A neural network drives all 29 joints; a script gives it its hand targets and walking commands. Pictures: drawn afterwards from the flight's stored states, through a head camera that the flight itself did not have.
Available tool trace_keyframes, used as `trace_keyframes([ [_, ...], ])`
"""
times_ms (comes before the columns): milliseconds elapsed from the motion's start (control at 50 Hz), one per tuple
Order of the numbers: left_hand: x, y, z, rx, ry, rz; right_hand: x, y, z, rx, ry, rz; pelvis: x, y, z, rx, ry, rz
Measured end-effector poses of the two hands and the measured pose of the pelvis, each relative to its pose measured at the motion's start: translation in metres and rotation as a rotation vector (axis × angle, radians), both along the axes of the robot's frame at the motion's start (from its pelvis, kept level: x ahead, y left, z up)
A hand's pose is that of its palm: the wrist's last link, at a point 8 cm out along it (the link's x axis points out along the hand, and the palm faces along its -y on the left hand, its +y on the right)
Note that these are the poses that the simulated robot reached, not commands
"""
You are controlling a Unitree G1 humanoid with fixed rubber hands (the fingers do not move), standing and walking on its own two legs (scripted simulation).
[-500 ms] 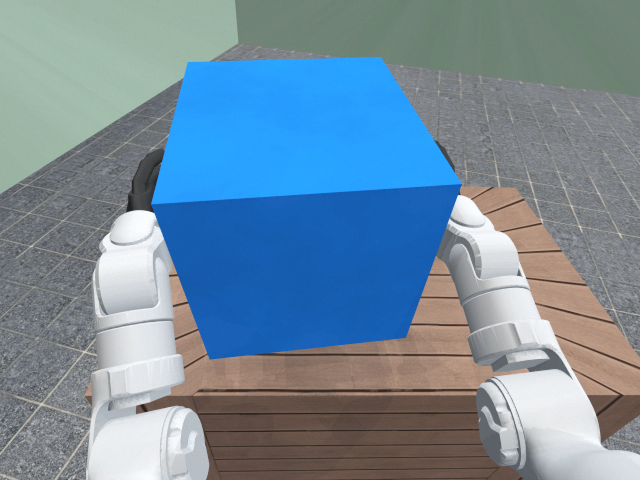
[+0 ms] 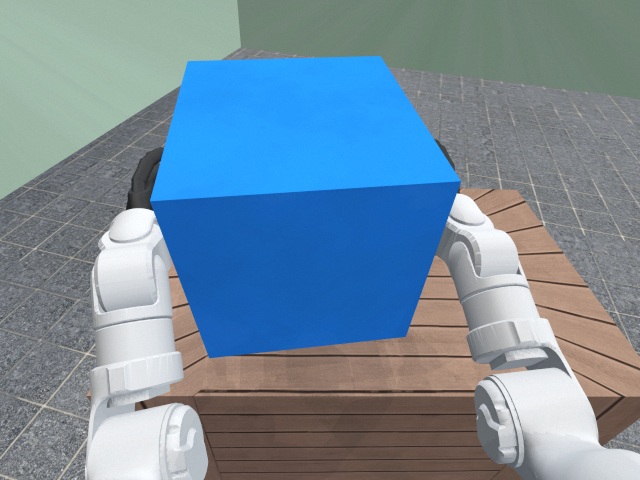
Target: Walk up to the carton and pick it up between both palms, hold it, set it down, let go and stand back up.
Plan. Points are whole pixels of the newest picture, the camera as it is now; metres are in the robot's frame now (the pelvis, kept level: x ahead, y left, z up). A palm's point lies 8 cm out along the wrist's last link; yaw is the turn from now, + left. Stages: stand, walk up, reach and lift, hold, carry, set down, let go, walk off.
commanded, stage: hold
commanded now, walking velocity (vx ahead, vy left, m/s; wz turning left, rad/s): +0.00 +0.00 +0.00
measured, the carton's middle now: (298, 200) +0.40 +0.01 +0.19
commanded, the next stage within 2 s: none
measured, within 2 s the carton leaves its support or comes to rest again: neither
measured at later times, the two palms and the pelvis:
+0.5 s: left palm (147, 215) +0.36 +0.18 +0.20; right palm (441, 200) +0.36 -0.17 +0.21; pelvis +0.00 +0.00 +0.00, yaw +0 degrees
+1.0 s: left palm (147, 216) +0.36 +0.18 +0.20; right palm (440, 199) +0.36 -0.17 +0.21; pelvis +0.00 +0.00 +0.00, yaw +0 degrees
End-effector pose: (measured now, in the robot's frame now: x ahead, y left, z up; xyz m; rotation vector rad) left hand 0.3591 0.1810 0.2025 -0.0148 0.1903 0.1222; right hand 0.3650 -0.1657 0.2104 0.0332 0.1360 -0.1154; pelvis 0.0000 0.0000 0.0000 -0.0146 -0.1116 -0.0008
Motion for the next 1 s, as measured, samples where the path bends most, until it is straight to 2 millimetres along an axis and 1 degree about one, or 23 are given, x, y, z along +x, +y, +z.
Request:
trace_keyframes([
  [300, -0.0041, 0.0011, 0.0028, 0.000, -0.017, 0.002, -0.0031, 0.0012, 0.0046, -0.006, -0.017, 0.003, -0.0018, -0.0006, -0.0001, -0.001, -0.002, 0.001],
  [460, -0.0018, -0.0003, 0.0015, 0.000, 0.001, -0.001, -0.0022, -0.0004, 0.0002, 0.003, 0.002, -0.002, -0.0038, -0.0009, -0.0002, 0.001, -0.002, -0.001],
  [1000, -0.0012, -0.0002, 0.0007, 0.004, -0.006, -0.001, -0.0012, -0.0001, 0.0008, -0.003, -0.005, 0.000, -0.0018, 0.0003, 0.0000, 0.001, -0.004, 0.001],
])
